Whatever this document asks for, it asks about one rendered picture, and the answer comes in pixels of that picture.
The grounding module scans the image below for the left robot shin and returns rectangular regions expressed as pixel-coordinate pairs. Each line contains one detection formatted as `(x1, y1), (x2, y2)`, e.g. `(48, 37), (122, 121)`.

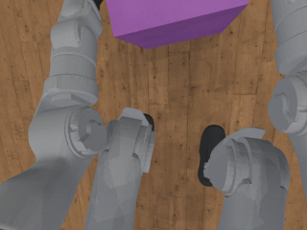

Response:
(98, 107), (149, 157)

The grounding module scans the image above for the robot right upper arm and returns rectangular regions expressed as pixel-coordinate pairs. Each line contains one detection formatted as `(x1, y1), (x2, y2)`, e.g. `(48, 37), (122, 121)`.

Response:
(268, 70), (307, 201)

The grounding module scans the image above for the left robot hand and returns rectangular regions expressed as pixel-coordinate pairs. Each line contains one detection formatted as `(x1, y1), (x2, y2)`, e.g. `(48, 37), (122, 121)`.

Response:
(93, 0), (104, 10)

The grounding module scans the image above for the robot right forearm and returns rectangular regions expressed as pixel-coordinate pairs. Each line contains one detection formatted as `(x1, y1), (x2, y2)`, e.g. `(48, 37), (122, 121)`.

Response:
(271, 0), (307, 76)

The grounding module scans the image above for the robot left forearm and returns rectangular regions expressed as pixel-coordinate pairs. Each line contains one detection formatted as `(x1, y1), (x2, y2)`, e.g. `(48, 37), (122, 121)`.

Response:
(33, 0), (104, 118)

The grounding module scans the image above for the robot left upper arm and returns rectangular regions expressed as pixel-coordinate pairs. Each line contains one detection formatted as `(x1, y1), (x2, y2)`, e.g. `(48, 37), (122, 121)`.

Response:
(0, 104), (107, 230)

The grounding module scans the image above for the carton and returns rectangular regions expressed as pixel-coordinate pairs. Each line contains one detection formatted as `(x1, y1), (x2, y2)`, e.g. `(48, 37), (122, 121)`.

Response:
(106, 0), (249, 50)

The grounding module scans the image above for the robot right thigh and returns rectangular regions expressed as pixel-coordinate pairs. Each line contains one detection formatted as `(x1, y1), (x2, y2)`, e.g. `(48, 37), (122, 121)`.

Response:
(215, 136), (288, 230)

